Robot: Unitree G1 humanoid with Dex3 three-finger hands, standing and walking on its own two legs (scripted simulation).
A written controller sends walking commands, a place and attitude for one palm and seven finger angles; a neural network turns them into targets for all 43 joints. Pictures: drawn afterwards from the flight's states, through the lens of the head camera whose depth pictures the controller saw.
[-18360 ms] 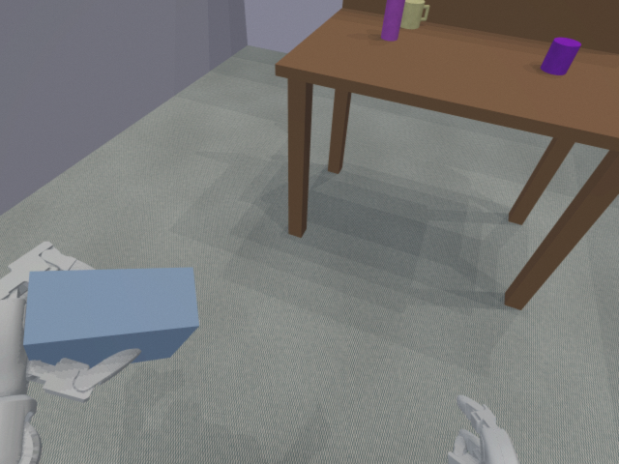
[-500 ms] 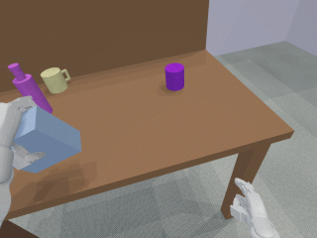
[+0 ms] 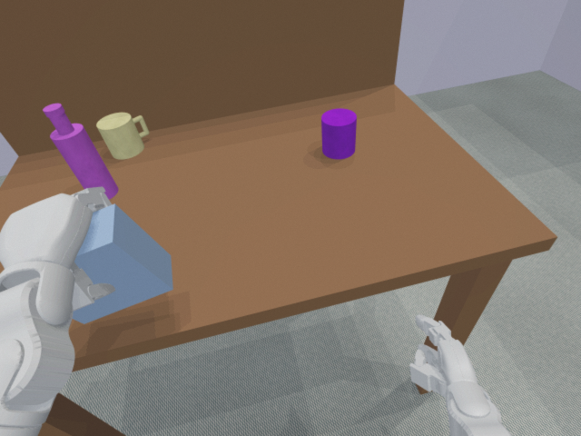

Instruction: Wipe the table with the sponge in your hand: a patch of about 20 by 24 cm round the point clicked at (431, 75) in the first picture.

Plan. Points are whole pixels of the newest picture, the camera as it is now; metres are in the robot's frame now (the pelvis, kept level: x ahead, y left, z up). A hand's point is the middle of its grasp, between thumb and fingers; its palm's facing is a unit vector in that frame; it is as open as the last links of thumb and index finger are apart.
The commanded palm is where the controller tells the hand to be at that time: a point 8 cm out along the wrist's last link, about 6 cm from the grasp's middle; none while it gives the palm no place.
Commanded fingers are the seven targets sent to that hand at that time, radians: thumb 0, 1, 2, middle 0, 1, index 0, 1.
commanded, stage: turn the palm down, sponge in hand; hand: left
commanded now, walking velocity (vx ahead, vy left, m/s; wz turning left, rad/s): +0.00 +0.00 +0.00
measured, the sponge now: (109, 275) +0.25 +0.30 +0.12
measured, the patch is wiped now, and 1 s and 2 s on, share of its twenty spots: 0.00 0.00 0.00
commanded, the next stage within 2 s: move the sponge above the wiping area in 0.34 s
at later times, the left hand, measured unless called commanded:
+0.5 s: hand (144, 268) +0.24 +0.23 +0.15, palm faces +0.05 -0.08 -1.00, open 9.7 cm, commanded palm +0.21 +0.25 +0.25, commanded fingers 0.00 0.10 1.30 -1.20 -1.60 -1.20 -1.60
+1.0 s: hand (119, 263) +0.24 +0.26 +0.16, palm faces +0.10 -0.01 -0.99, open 9.7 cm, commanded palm +0.21 +0.27 +0.23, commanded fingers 0.00 0.10 1.30 -1.20 -1.60 -1.20 -1.60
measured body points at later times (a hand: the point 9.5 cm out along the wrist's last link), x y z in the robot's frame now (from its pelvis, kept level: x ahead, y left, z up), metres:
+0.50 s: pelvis +0.01 -0.03 +0.00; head -0.01 -0.09 +0.44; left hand +0.24 +0.23 +0.20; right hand +0.28 -0.22 -0.07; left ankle +0.04 +0.10 -0.74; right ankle +0.03 -0.10 -0.74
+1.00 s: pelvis +0.01 -0.03 +0.00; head -0.01 -0.08 +0.44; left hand +0.23 +0.26 +0.21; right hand +0.26 -0.24 -0.08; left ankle +0.03 +0.10 -0.74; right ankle +0.03 -0.10 -0.74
